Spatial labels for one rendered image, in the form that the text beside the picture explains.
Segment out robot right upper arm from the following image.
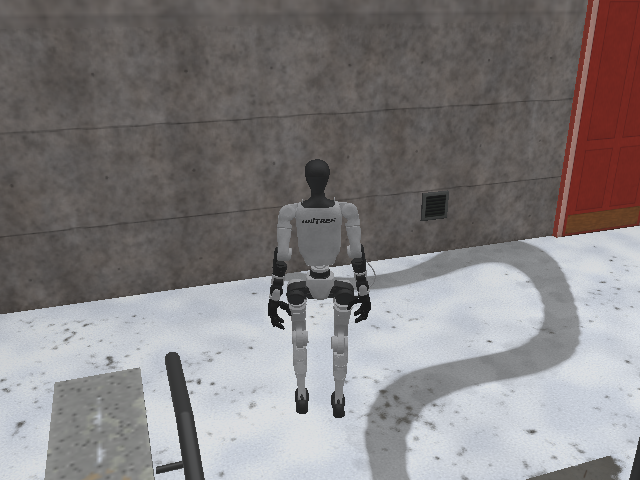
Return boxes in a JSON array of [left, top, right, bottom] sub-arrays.
[[339, 202, 362, 259]]

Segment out robot head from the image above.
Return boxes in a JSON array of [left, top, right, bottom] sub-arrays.
[[301, 159, 335, 208]]

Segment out robot right foot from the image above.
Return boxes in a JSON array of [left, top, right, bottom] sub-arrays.
[[331, 391, 345, 418]]

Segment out robot left hand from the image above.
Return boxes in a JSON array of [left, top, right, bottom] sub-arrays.
[[268, 299, 292, 330]]

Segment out right robot forearm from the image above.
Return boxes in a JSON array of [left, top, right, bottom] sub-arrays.
[[351, 244, 370, 296]]

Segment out left robot forearm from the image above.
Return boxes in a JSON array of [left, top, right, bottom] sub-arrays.
[[269, 247, 287, 301]]

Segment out robot left upper arm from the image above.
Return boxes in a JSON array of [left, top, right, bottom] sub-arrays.
[[277, 203, 298, 261]]

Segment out robot right hand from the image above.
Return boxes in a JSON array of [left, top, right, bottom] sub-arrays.
[[347, 293, 371, 323]]

